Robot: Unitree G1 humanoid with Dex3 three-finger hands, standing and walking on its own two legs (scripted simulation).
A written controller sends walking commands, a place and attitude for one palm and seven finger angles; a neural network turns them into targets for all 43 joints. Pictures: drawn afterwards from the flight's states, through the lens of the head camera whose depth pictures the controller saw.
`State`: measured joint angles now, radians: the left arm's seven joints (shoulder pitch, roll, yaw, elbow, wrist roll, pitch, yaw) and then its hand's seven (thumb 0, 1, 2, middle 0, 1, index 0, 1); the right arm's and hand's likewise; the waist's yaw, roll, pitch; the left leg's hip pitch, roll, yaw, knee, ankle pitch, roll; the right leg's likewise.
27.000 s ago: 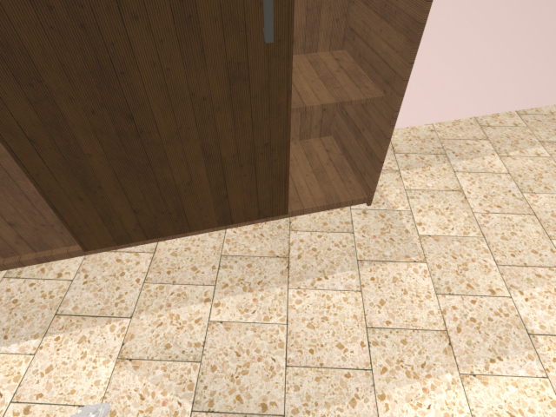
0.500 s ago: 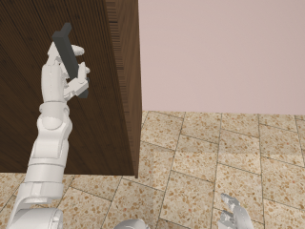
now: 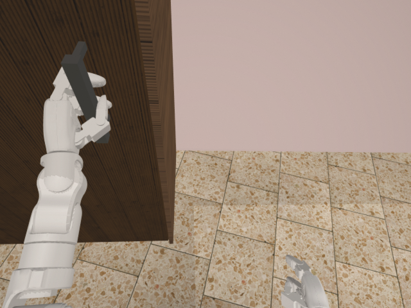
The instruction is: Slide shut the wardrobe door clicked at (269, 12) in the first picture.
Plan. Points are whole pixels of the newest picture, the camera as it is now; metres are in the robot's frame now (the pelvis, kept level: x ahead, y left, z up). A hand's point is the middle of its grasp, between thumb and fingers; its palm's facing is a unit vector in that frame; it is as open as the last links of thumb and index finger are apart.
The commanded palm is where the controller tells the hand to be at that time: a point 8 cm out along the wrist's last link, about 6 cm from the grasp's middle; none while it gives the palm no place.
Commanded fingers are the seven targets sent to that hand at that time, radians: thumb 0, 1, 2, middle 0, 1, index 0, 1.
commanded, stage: stop walking and hold the door there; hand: left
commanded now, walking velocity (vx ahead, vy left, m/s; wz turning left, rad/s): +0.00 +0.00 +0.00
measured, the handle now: (92, 97) +0.40 +0.25 +0.17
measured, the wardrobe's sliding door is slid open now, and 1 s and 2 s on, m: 0.00 0.00 0.00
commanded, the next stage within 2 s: loosen the grip on the handle in 0.50 s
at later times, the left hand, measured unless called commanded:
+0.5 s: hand (104, 120) +0.36 +0.22 +0.16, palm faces +0.41 -0.89 -0.20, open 5.9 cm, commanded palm +0.32 +0.26 +0.15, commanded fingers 0.00 0.90 0.90 -0.45 -1.40 -0.45 -1.40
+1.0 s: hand (101, 120) +0.36 +0.23 +0.15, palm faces +0.44 -0.88 -0.20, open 12.3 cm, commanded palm +0.32 +0.26 +0.16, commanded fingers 0.00 -0.55 0.20 -0.30 -1.22 -0.30 -1.22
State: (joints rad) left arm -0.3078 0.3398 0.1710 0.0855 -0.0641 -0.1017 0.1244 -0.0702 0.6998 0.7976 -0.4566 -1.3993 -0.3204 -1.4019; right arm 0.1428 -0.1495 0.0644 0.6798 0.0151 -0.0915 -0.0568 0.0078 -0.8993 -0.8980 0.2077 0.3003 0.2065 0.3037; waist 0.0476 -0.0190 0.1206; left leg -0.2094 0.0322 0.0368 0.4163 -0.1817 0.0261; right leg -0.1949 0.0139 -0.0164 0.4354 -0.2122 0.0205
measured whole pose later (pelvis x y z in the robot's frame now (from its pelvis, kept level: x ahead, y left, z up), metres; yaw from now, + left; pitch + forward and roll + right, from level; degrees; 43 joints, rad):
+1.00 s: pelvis +0.01 -0.03 -0.01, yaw +1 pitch -1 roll +0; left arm -0.31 0.33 0.29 0.27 0.00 -0.10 0.14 0.00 -0.32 0.32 -0.42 -1.35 -0.39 -1.35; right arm 0.23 -0.23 0.01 0.76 -0.02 -0.15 -0.07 0.01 -0.90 -0.90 0.21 0.30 0.21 0.30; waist 0.02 0.01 0.02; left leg -0.24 0.02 0.02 0.48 -0.22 -0.01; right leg -0.20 0.01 -0.04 0.47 -0.26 -0.02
